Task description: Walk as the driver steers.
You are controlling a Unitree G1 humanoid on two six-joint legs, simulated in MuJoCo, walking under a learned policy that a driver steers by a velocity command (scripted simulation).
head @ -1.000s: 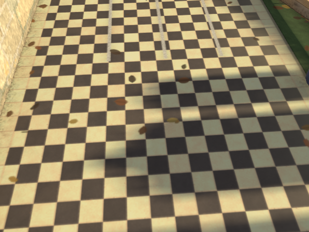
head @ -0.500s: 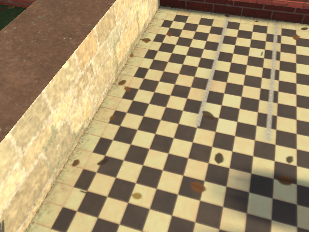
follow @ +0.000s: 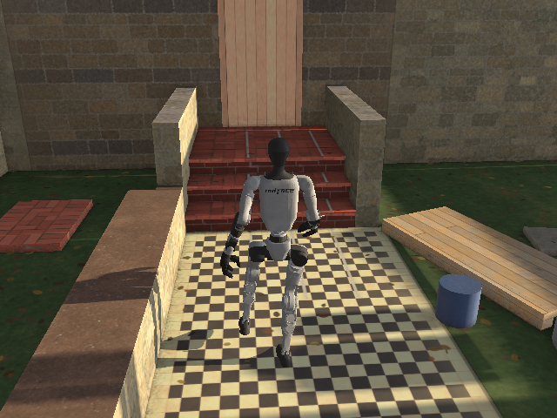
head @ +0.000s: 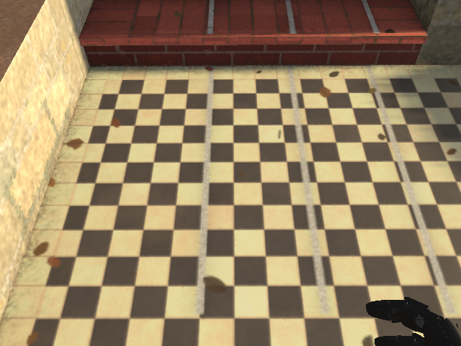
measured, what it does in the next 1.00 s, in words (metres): walks ahead: left foot, then right foot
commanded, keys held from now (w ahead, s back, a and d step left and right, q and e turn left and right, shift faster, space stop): w+e+shift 0.06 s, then w+shift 0.40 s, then w+q+shift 0.54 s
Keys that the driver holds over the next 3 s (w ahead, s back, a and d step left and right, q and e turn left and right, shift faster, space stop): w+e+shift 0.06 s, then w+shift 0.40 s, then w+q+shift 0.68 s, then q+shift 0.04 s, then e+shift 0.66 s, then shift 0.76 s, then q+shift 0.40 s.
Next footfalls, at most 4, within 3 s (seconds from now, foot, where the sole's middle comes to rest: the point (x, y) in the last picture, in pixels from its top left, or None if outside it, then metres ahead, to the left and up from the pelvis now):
0.18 left None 0.40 0.15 -0.77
0.60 right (309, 264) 0.76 -0.16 -0.77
1.06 left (262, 159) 1.20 0.00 -0.77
1.46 right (262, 95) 1.59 0.01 -0.77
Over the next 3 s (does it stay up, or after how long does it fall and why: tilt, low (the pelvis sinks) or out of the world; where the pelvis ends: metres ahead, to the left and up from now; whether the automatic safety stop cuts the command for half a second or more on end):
stays up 1.45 0.12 -0.02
